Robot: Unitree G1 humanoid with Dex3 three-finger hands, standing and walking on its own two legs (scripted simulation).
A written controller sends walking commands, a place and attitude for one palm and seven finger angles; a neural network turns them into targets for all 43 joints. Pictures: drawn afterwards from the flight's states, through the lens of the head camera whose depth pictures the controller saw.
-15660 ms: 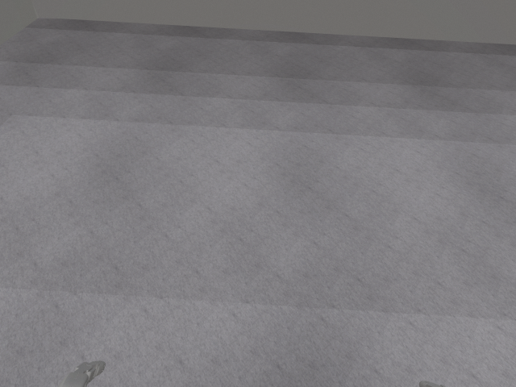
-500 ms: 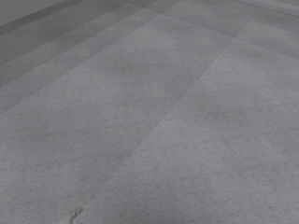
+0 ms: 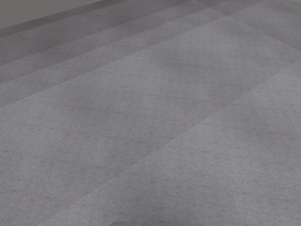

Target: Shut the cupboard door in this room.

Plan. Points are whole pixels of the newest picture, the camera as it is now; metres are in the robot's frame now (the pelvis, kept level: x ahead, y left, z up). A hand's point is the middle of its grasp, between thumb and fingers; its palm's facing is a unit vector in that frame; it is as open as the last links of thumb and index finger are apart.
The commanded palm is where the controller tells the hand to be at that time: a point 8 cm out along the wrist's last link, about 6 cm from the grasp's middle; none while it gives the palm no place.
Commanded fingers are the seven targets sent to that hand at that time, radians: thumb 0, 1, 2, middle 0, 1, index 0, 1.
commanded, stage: turn or walk to find it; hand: left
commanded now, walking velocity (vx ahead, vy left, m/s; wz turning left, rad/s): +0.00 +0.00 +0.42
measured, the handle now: out of the picture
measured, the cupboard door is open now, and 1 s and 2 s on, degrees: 90 90 90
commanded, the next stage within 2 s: stand and wait in 1.94 s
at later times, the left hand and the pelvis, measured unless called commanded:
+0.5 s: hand out of the picture +0.04 +0.24 -0.16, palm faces +0.19 -0.95 -0.26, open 7.4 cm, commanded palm none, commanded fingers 0.00 0.90 0.90 -0.20 -0.30 -0.20 -0.30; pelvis -0.02 +0.02 +0.00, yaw +11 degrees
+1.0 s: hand out of the picture -0.09 +0.18 -0.16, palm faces +0.44 -0.86 -0.26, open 7.3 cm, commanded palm none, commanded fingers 0.00 0.90 0.90 -0.20 -0.30 -0.20 -0.30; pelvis -0.05 -0.02 +0.00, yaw +25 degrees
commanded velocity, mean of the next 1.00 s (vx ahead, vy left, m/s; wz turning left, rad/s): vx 0.00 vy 0.00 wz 0.42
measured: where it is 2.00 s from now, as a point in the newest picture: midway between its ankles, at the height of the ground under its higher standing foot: outside the picture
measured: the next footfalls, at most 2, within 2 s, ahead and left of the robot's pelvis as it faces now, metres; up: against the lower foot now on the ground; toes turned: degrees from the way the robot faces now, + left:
left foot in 0.10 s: +0.00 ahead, +0.14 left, +0.00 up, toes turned +7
right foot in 0.56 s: +0.04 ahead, -0.10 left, +0.00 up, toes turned +8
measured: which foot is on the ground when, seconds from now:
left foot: up 0.00-0.08, down 0.10-0.56, up 0.58-1.00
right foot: down 0.00-0.10, up 0.12-0.54, down 0.56-1.00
